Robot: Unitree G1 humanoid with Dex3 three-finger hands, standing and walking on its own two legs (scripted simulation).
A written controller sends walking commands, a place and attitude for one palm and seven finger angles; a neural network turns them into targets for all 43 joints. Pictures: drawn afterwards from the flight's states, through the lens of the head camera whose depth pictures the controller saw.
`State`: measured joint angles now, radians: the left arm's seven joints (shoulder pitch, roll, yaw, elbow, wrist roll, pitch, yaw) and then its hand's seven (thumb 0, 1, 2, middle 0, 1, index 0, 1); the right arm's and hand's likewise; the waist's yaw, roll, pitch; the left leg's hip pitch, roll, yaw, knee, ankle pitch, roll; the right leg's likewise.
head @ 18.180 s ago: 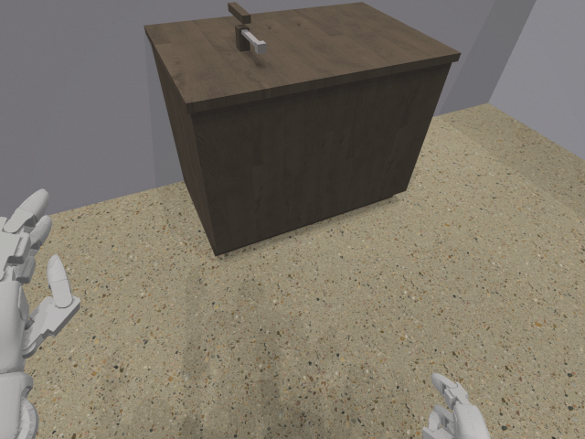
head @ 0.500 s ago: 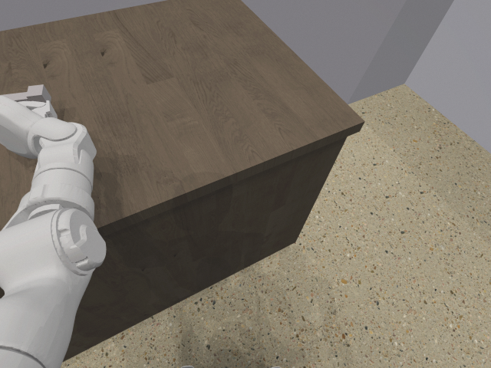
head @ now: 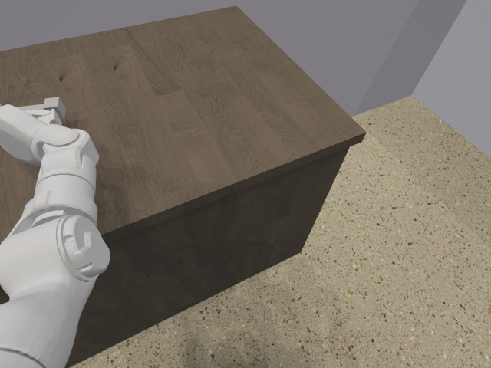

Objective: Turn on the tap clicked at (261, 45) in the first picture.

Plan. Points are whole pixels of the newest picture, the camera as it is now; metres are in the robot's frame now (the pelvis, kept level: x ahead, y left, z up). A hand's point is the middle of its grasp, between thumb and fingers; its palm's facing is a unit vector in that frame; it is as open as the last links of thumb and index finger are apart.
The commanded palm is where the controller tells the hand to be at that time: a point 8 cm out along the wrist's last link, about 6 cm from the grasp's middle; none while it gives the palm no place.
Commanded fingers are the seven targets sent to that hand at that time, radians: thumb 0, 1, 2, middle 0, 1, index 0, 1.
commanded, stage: lift the hand up off the lever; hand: left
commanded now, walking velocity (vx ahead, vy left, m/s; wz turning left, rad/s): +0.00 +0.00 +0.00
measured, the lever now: (54, 108) +0.58 +0.31 +0.09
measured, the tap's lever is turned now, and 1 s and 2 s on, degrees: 77 77 77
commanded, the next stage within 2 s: draw the hand back beside the body in 0.70 s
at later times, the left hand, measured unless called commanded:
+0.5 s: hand (54, 106) +0.51 +0.26 +0.15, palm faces +0.84 -0.53 -0.12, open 7.8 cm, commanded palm +0.45 +0.27 +0.16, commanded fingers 0.00 0.90 0.90 -0.15 -0.15 -0.15 -0.15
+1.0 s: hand (75, 113) +0.47 +0.21 +0.17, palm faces +0.51 -0.86 -0.07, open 7.8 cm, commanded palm +0.39 +0.26 +0.17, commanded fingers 0.00 0.90 0.90 -0.16 -0.18 -0.16 -0.18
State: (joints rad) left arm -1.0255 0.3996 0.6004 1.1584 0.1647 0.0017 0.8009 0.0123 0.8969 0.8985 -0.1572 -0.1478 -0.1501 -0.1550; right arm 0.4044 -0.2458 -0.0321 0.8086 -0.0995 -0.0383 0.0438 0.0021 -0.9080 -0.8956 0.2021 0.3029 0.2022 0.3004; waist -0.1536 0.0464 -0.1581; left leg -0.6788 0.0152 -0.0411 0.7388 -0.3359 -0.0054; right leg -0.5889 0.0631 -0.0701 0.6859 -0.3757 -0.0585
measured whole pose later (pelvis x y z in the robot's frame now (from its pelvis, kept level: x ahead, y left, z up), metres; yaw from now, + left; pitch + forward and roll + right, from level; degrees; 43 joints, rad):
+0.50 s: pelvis +0.00 +0.00 +0.01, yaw +0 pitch +14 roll -1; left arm -1.02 0.36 0.58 1.09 0.16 0.05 0.81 0.01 0.90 0.90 -0.16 -0.15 -0.15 -0.15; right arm 0.40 -0.24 -0.04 0.82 -0.10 -0.03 0.04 0.00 -0.91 -0.90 0.20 0.30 0.20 0.30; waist -0.14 0.05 -0.15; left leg -0.62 0.01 -0.03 0.70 -0.32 0.00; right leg -0.54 0.06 -0.06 0.65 -0.36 -0.05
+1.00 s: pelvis +0.00 +0.00 +0.02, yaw -3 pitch +8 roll +0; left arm -0.69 0.32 0.42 0.76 0.00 -0.01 0.33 0.01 0.90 0.90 -0.16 -0.16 -0.15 -0.16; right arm 0.40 -0.26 -0.04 0.74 -0.01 0.01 -0.05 0.00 -0.91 -0.90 0.20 0.30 0.20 0.30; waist -0.09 0.04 -0.11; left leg -0.44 0.03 0.02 0.59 -0.29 -0.01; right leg -0.38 0.07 -0.01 0.56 -0.32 -0.06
